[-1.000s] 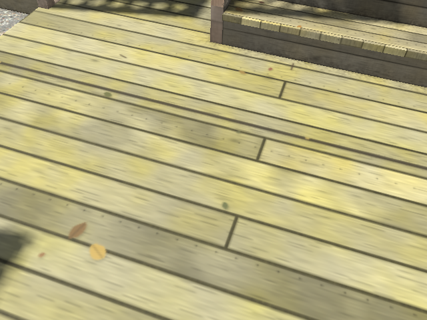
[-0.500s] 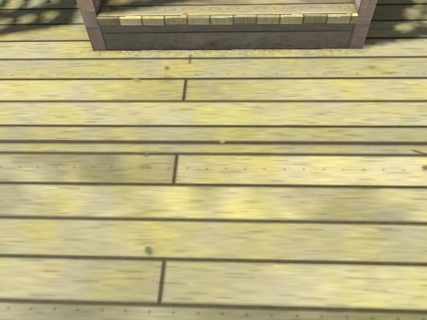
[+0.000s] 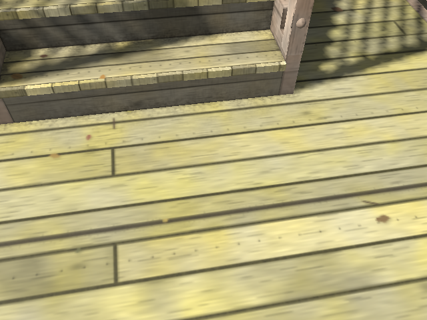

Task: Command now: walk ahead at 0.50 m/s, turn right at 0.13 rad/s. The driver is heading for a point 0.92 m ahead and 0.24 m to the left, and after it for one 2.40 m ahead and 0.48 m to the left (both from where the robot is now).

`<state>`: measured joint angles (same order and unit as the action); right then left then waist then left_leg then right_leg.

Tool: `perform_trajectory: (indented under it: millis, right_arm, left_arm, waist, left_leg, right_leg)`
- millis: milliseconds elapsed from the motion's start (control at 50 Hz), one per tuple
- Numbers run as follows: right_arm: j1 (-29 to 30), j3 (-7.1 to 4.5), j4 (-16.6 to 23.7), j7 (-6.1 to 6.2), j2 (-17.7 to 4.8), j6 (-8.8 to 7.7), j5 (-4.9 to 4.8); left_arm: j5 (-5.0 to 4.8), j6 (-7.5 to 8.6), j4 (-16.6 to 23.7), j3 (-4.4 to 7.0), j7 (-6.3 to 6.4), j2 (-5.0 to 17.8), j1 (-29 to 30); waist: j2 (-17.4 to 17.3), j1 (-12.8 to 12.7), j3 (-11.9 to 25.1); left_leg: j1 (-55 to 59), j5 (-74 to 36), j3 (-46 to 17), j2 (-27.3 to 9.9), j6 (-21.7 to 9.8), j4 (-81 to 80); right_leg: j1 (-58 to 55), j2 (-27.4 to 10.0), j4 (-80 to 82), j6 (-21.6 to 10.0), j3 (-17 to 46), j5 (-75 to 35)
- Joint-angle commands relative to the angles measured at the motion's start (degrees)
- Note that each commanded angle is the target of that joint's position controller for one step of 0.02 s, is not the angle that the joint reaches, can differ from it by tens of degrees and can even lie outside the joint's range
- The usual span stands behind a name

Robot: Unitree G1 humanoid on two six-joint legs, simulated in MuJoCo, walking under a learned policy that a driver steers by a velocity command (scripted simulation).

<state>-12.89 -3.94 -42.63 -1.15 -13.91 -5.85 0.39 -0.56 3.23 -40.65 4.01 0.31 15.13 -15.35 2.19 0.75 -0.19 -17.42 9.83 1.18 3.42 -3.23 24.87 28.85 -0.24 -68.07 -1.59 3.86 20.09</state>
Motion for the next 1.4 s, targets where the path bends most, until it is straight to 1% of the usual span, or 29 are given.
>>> perform_trajectory:
  millis: [20, 240, 280, 320, 340, 360, 380, 400, 440, 480, 660, 760, 820, 860, 880, 900, 920, 940, 960, 980, 1020, 1140, 1240, 1260, 1300, 1340, 1360, 1380, 1400]
  right_arm:
    - [-0.1, -0.97, 2.3, 0.09, -5.9, -0.80, -0.25]
    - [-8.1, -1.91, -2.7, 0.61, -11.0, 1.18, -2.08]
    - [-7.8, -2.19, -3.0, 0.84, -12.0, 1.78, -2.20]
    - [-7.1, -1.58, -2.8, 1.14, -10.5, 2.03, -2.14]
    - [-6.3, -0.16, -1.0, 1.33, -7.2, 1.75, -0.45]
    - [-12.3, 1.17, -0.1, 1.13, -3.1, 0.55, -0.93]
    - [-9.0, -0.11, -0.7, 0.91, -8.6, -0.09, -1.71]
    - [-4.2, -0.55, 0.8, 0.70, -10.1, -0.41, -2.27]
    - [-0.6, -0.52, 1.4, 0.96, -8.7, -0.06, -0.88]
    - [-2.7, -0.49, 1.1, 0.94, -7.1, 1.04, -1.01]
    - [8.2, 0.36, 3.5, 0.02, -4.5, 2.30, -1.51]
    - [15.1, 0.73, 7.4, -1.58, -3.9, 2.32, -1.64]
    - [14.4, 0.16, 9.0, -2.49, -5.1, 2.42, -1.39]
    - [4.7, -1.70, 7.3, -2.43, -8.2, 2.68, -1.23]
    - [-4.9, -3.52, 5.1, -1.69, -11.7, 2.83, -1.39]
    - [-11.4, -5.23, 4.3, -0.59, -18.6, 3.02, -1.25]
    - [-11.4, -4.42, 5.1, -0.73, -17.9, 2.57, -1.85]
    - [-11.1, -3.39, 5.1, -0.61, -14.1, 2.57, -1.33]
    - [-8.1, -2.83, 5.3, -0.40, -12.0, 2.45, -1.36]
    - [-4.2, -2.30, 6.0, -0.30, -10.6, 2.50, -1.34]
    - [0.0, -1.54, 7.6, -0.06, -8.6, 2.46, -0.52]
    - [-2.4, -2.35, 5.8, 1.59, -11.1, 2.28, -1.28]
    - [-7.0, -2.58, 4.1, 2.00, -11.7, 3.04, -1.97]
    - [-9.4, -2.88, 3.1, 0.78, -13.1, 3.29, 1.36]
    - [-9.4, -3.01, 3.6, 0.51, -12.0, 3.44, 1.71]
    - [-6.9, -3.06, 4.2, 0.58, -12.2, 3.08, 1.42]
    - [-6.8, -2.05, 5.1, 0.33, -9.1, 2.46, 0.72]
    - [-11.8, -1.16, 6.9, 0.50, -5.0, 2.37, -1.06]
    - [-12.8, -1.43, 6.0, 0.84, -9.1, 3.11, 0.93]
  left_arm:
    - [0.29, 0.86, 4.8, 0.91, 0.05, 3.2, 0.7]
    - [-0.65, 1.85, 9.0, -0.23, -1.90, 2.6, 18.3]
    - [-0.54, 2.11, 9.0, 0.28, -2.24, 3.7, 16.4]
    - [0.28, 2.12, 5.7, 2.32, -1.65, 7.5, 4.1]
    - [1.08, 1.99, 4.2, 3.53, -0.99, 12.2, -7.4]
    - [0.90, 1.75, 3.1, 3.97, -1.35, 15.4, -9.1]
    - [0.16, 1.58, 3.4, 2.72, -1.41, 10.3, -9.4]
    - [0.02, 1.56, 3.7, 1.91, -1.27, 8.6, -5.8]
    - [0.80, 1.56, 4.1, 1.03, -1.65, 6.4, 0.2]
    - [0.96, 2.20, 3.7, 0.69, -1.84, 5.1, 2.1]
    - [0.95, 3.02, -1.3, 1.67, -0.36, 8.2, -1.7]
    - [0.26, 1.83, -4.1, 2.12, 0.02, 9.2, -5.4]
    - [-0.23, 0.71, -4.3, 2.59, 0.63, 10.8, -4.1]
    - [-0.43, -0.20, -3.8, 2.95, 1.49, 12.3, -2.6]
    - [-0.22, -0.21, -3.3, 2.55, 1.94, 11.6, -2.7]
    - [1.60, 0.87, -0.5, 0.67, 1.55, 6.4, -6.4]
    - [1.66, 3.09, 0.4, -0.66, 0.48, 4.4, -6.4]
    - [-0.70, 4.58, 1.5, 0.52, -0.48, 8.5, -0.7]
    - [-1.40, 5.26, 2.8, 0.21, -0.61, 8.4, 2.9]
    - [-0.15, 5.37, 2.8, 0.21, -0.17, 7.9, 4.1]
    - [1.24, 4.07, 3.0, 0.99, 0.23, 8.5, 3.1]
    - [1.82, 2.53, 4.9, -0.24, 0.53, 4.6, 9.8]
    - [0.38, 3.43, 6.9, -0.30, -0.86, 5.3, 18.3]
    - [3.67, 1.09, 5.7, -1.39, -1.50, 4.0, 15.1]
    - [3.38, 0.36, 6.2, -0.96, -1.30, 5.8, 13.5]
    - [3.36, 1.22, 4.1, -0.15, -0.61, 7.9, 4.8]
    - [4.38, 2.18, 3.2, 0.83, 0.14, 11.7, -3.0]
    - [5.14, 1.85, 3.3, 2.20, 0.76, 18.2, -6.8]
    - [3.66, 1.02, 2.7, 2.51, 0.55, 16.7, -5.1]
  waist:
    - [-7.2, -1.2, 1.9]
    - [-7.0, 4.4, -0.9]
    - [-7.7, 2.4, -0.2]
    - [-6.3, -3.8, 6.9]
    - [0.9, -8.1, 16.1]
    - [16.1, -5.1, 21.1]
    - [9.9, -7.3, 18.6]
    - [6.6, -6.7, 11.6]
    - [1.0, -3.3, 4.8]
    - [3.0, -0.4, 3.7]
    - [0.7, -3.2, -1.1]
    - [0.3, -5.9, -3.8]
    - [2.3, -4.0, -2.1]
    - [3.6, 1.8, 4.2]
    - [1.8, 6.2, 9.1]
    - [-10.7, 5.6, 16.2]
    - [-15.1, 4.2, 24.5]
    - [-10.3, 6.6, 20.1]
    - [-7.2, 5.5, 12.8]
    - [-2.5, 2.8, 7.8]
    - [-4.3, -1.0, 4.3]
    - [-5.4, 0.0, 1.4]
    - [-7.3, 3.5, 1.1]
    - [-9.4, 3.3, 2.5]
    - [-9.2, 2.5, 1.7]
    - [-7.1, -2.9, 3.2]
    - [0.0, -6.4, 9.2]
    - [13.5, -4.9, 16.0]
    - [13.7, -3.3, 15.3]
  left_leg:
    - [8.2, -9.4, -17.5, -15.5, -11.1, -13.3]
    - [12.7, -10.6, -10.0, -16.2, -7.8, -11.3]
    - [14.5, -14.8, -10.2, -17.1, -6.7, -7.9]
    - [11.0, -27.2, -5.8, -12.9, -3.9, 6.4]
    - [-0.4, -13.2, -2.2, -9.2, -1.2, 25.2]
    - [-21.8, 21.0, -2.5, -1.0, 1.8, 42.1]
    - [-28.6, 22.3, -7.4, -3.8, 1.7, 48.4]
    - [-31.1, 16.8, -6.3, -6.3, 1.3, 48.9]
    - [-26.7, 9.3, -5.0, -9.8, 1.8, 43.7]
    - [-21.5, 6.5, -5.3, -11.1, 2.4, 40.4]
    - [-23.1, -14.8, -5.1, -9.3, 3.1, 19.3]
    - [-25.8, -11.7, -2.5, -7.9, 1.2, 12.2]
    - [-20.8, -2.9, 1.7, -5.0, -1.4, 10.4]
    - [-6.3, -0.9, 5.4, -0.2, -4.0, 8.1]
    - [9.6, -4.7, 2.2, -0.2, -6.4, 6.1]
    - [33.2, -6.3, -22.4, -15.0, -14.7, 6.5]
    - [42.8, 0.8, -48.8, -23.3, -22.2, -4.0]
    - [40.4, 4.0, -42.3, -21.2, -18.8, -5.9]
    - [32.1, 1.7, -34.3, -19.0, -16.5, -6.3]
    - [22.4, -3.3, -28.4, -16.7, -14.7, -7.2]
    - [10.5, -11.1, -23.5, -13.8, -14.0, -9.9]
    - [1.1, -15.7, -15.3, -8.6, -11.4, -11.1]
    - [4.1, -7.2, -19.4, -9.1, -9.3, -7.8]
    - [7.3, -12.9, -18.6, -7.6, -7.7, -5.9]
    - [8.0, -14.7, -22.4, -8.7, -6.0, -2.3]
    - [5.8, -15.9, -23.3, -7.0, -4.2, 6.1]
    - [1.7, -11.3, -18.9, -3.4, -2.7, 20.2]
    - [-14.4, 15.6, -9.6, 5.5, -0.3, 36.0]
    - [-22.5, 22.1, -7.8, 2.5, -0.7, 43.5]
  right_leg:
    - [9.9, -5.1, 5.1, 1.0, 0.6, -2.6]
    - [4.1, -2.5, 35.6, 0.4, -3.3, -17.8]
    - [-0.1, -1.4, 38.7, -1.3, -4.3, -14.6]
    - [-18.9, -0.4, 41.0, -4.5, -4.9, -15.8]
    - [-36.1, -12.4, 39.3, -9.0, 8.3, -19.5]
    - [-50.8, -22.6, 45.7, -17.3, 32.9, -8.3]
    - [-49.3, -21.3, 48.9, -16.1, 35.4, -0.8]
    - [-42.8, -19.5, 49.7, -14.1, 27.7, -2.9]
    - [-28.8, -15.3, 52.7, -12.8, 18.4, -13.3]
    - [-22.3, -13.1, 55.9, -12.6, 14.0, -17.3]
    - [-22.6, -11.8, 60.4, -8.9, -3.5, -24.4]
    - [-31.5, -14.7, 57.8, -7.7, -6.8, -26.5]
    - [-34.9, -15.3, 50.9, -5.8, -9.5, -44.9]
    - [-33.6, -13.6, 36.8, -3.6, -12.6, -62.6]
    - [-25.1, -11.4, 23.8, -1.5, -13.7, -57.4]
    - [-1.3, -4.7, 1.4, 2.0, -13.8, -23.4]
    - [12.7, 3.9, -11.3, 3.3, -2.2, 13.0]
    - [18.7, 0.0, -13.4, 2.2, 3.0, 9.5]
    - [19.6, -2.3, -10.0, 1.4, 1.6, 4.7]
    - [16.8, -4.5, -4.6, 1.4, 1.0, 1.2]
    - [9.4, -6.4, 1.2, 2.4, 1.0, -1.7]
    - [6.0, -3.8, 21.2, 5.7, -1.2, -16.7]
    - [0.8, -0.1, 36.0, 5.3, -0.3, -23.9]
    - [-0.7, 0.0, 34.1, 4.8, -4.1, -21.2]
    - [-4.5, 0.3, 36.3, 3.6, -2.9, -14.5]
    - [-16.0, 0.6, 41.4, 1.6, -2.0, -9.3]
    - [-27.4, -8.7, 43.9, -1.2, 7.0, -2.2]
    - [-42.9, -23.5, 49.1, -7.1, 30.3, 4.6]
    - [-40.9, -26.2, 52.2, -10.2, 42.3, 11.1]
